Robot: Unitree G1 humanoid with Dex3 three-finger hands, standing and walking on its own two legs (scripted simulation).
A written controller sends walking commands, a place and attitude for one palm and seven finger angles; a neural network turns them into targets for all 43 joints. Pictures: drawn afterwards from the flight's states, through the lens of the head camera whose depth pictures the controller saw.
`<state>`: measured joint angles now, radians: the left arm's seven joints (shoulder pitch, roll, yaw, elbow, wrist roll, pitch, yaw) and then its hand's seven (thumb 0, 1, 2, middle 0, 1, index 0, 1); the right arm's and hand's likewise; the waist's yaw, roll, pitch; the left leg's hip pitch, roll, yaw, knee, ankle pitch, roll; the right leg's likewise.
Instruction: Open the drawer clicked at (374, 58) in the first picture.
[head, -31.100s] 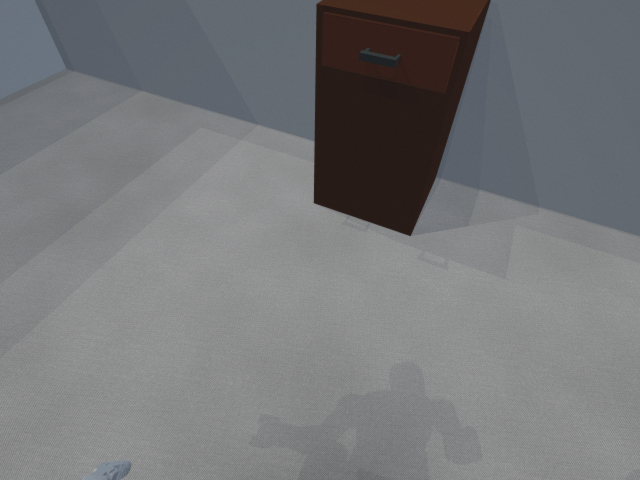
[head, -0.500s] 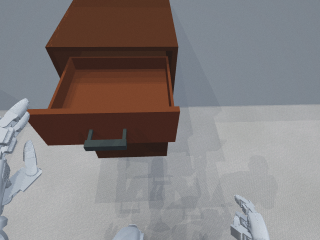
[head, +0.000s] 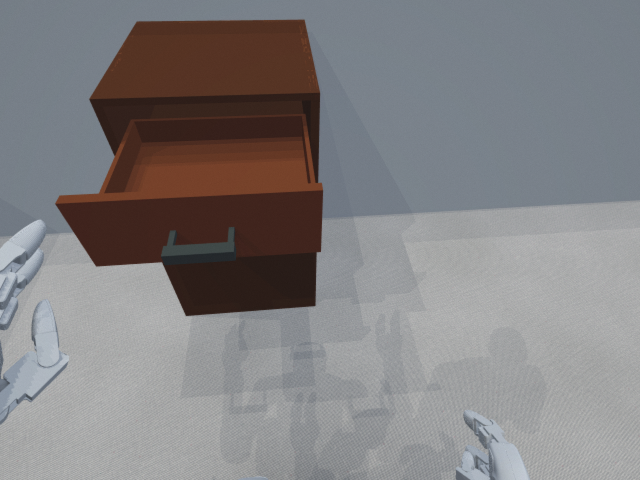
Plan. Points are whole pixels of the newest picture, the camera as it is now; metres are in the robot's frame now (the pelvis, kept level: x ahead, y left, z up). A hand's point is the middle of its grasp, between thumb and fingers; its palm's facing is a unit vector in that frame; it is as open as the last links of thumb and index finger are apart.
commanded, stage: stop stepping back and stand still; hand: left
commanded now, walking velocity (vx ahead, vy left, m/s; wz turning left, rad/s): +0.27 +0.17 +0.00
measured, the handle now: (201, 243) +0.49 +0.23 -0.03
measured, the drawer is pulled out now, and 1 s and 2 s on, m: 0.30 0.30 0.30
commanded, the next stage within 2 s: let the arm hang, fingers relaxed in 0.42 s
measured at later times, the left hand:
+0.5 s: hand (27, 402) +0.16 +0.25 +0.15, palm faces +0.40 -0.82 -0.42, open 7.4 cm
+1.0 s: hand out of the picture -0.01 +0.20 -0.17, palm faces +0.04 -0.97 -0.23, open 7.1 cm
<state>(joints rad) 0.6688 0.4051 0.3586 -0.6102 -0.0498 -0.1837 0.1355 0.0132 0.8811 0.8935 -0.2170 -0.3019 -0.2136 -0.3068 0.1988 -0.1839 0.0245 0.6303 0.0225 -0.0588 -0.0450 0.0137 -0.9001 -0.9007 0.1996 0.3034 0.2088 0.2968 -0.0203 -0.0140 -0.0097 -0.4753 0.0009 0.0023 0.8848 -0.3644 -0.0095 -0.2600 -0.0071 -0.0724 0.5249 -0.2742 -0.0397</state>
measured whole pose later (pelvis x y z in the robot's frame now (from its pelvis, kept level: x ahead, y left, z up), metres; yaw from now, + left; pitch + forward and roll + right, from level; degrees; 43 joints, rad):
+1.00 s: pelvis -0.02 +0.01 +0.00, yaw +2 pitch -2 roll -1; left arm 0.29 0.21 0.02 0.99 0.02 0.03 0.02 -0.02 0.95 0.89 -0.21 -0.30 -0.20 -0.30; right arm 0.31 -0.17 0.00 1.02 -0.01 0.03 -0.03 0.01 -0.91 -0.90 0.19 0.30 0.20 0.30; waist -0.01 0.00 0.08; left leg -0.17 0.00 0.02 0.47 -0.27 0.02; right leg -0.20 0.00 -0.09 0.44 -0.20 -0.03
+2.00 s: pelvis -0.03 -0.01 +0.01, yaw +0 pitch -2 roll +0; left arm 0.26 0.17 0.02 1.12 0.01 0.00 0.03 0.01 0.90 0.89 -0.20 -0.30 -0.20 -0.30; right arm 0.31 -0.15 -0.02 1.12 -0.01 0.01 -0.04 0.01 -0.91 -0.90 0.19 0.30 0.20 0.30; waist -0.01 0.02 0.06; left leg -0.15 0.02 0.04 0.40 -0.22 0.00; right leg -0.20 0.02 -0.07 0.40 -0.16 -0.05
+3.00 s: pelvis -0.01 -0.02 +0.01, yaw +1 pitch -1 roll +0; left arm 0.14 0.28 0.02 1.12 0.01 -0.02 0.01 0.01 0.90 0.89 -0.20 -0.30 -0.20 -0.30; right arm 0.18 -0.28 -0.02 1.11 -0.01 0.01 -0.03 0.01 -0.90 -0.90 0.20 0.30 0.21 0.30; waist -0.01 0.02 0.07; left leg -0.08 0.03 0.03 0.32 -0.21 -0.02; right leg -0.14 0.04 -0.08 0.32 -0.16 -0.06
